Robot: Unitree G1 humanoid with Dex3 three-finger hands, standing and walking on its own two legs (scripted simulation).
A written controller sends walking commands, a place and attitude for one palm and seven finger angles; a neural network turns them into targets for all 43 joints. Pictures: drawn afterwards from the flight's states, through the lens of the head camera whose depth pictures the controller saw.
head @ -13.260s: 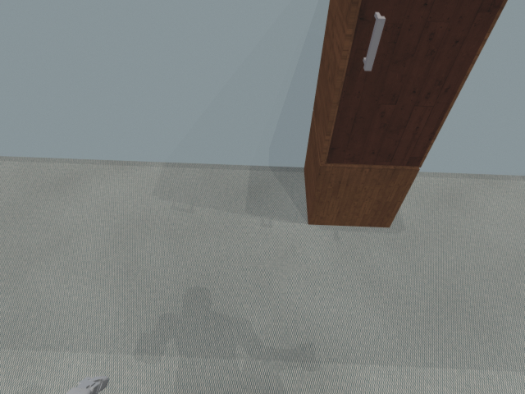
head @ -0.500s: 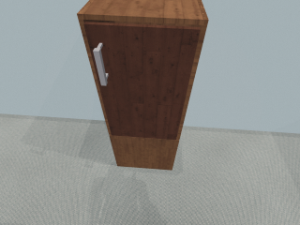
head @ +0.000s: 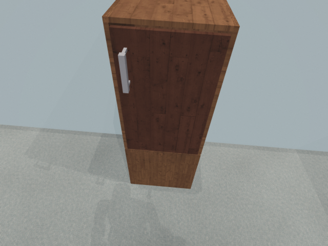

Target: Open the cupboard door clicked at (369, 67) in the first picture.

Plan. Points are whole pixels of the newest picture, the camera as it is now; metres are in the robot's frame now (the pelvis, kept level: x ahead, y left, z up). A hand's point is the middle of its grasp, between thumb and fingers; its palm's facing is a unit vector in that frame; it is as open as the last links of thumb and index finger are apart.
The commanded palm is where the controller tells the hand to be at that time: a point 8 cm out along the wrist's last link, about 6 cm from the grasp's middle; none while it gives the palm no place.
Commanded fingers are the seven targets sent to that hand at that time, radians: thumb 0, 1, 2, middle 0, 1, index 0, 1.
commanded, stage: shuffle to correct the standing spot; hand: left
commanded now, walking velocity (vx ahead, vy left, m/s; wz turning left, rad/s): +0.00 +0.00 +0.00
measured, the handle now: (125, 70) +0.60 +0.17 +0.12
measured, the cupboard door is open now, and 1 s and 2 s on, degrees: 0 0 0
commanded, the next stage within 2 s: come to a stop and stand still in 0.30 s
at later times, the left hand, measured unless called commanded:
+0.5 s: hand out of the picture -0.01 +0.15 -0.18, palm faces +0.06 -0.99 -0.14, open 7.4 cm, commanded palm none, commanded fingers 0.00 0.90 0.90 -0.20 -0.30 -0.20 -0.30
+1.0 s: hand out of the picture +0.08 +0.20 -0.16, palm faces +0.00 -0.96 -0.28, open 7.4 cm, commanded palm none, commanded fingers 0.00 0.90 0.90 -0.20 -0.30 -0.20 -0.30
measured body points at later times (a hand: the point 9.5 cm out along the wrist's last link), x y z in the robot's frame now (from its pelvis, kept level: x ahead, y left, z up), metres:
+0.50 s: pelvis +0.05 -0.01 -0.01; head +0.04 +0.01 +0.44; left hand -0.01 +0.20 -0.17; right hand +0.05 -0.23 -0.16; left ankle +0.04 +0.09 -0.74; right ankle +0.01 -0.13 -0.74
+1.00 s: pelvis +0.01 -0.01 -0.01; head +0.01 -0.01 +0.44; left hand +0.08 +0.25 -0.14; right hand +0.08 -0.25 -0.15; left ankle +0.04 +0.09 -0.74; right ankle +0.01 -0.13 -0.74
